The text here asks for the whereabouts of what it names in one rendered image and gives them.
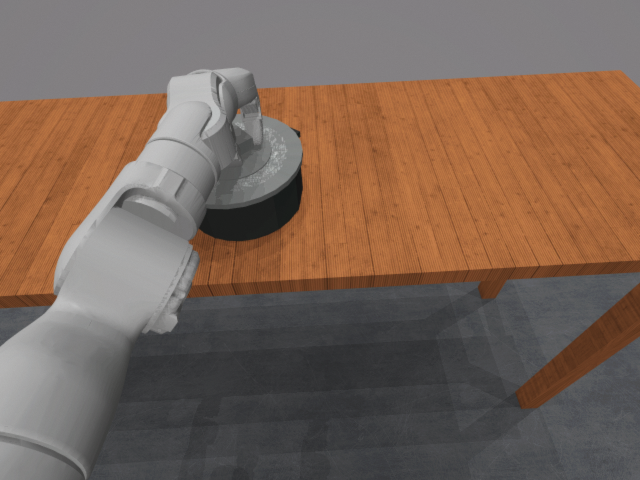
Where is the table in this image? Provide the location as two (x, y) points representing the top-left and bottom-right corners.
(0, 70), (640, 409)

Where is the pot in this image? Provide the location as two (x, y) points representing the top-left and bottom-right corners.
(199, 127), (303, 241)

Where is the robot left hand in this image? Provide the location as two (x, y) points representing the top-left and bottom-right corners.
(213, 68), (263, 168)

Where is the knob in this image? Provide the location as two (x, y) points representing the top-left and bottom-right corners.
(232, 123), (255, 155)

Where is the robot left upper arm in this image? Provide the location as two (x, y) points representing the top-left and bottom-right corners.
(0, 206), (200, 480)

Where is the robot left forearm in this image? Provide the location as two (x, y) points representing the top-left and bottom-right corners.
(53, 69), (238, 296)

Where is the lid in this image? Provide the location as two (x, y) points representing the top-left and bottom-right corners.
(206, 114), (303, 209)

